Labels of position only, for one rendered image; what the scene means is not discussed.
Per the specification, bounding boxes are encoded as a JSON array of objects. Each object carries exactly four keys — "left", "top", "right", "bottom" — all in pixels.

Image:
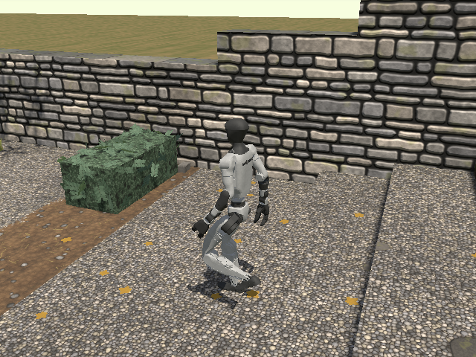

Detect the robot head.
[{"left": 225, "top": 118, "right": 249, "bottom": 155}]

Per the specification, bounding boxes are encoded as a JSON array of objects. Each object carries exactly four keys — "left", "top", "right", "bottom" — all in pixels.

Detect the left robot upper arm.
[{"left": 219, "top": 155, "right": 235, "bottom": 200}]

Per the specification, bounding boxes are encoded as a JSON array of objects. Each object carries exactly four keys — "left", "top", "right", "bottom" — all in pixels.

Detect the robot right forearm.
[{"left": 258, "top": 177, "right": 269, "bottom": 205}]

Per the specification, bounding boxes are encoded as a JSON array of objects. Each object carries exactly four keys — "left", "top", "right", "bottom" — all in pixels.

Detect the left robot shin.
[{"left": 202, "top": 253, "right": 251, "bottom": 281}]

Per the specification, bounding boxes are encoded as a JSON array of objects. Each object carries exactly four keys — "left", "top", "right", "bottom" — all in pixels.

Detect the robot left forearm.
[{"left": 203, "top": 190, "right": 230, "bottom": 225}]

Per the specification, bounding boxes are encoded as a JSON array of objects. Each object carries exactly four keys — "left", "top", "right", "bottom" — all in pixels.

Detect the robot right hand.
[{"left": 254, "top": 204, "right": 269, "bottom": 226}]

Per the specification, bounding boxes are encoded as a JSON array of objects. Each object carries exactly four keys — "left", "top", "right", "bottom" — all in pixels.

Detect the robot left hand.
[{"left": 192, "top": 219, "right": 209, "bottom": 239}]

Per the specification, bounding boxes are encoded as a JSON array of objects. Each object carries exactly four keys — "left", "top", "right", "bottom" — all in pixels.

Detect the right robot upper arm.
[{"left": 245, "top": 144, "right": 268, "bottom": 181}]

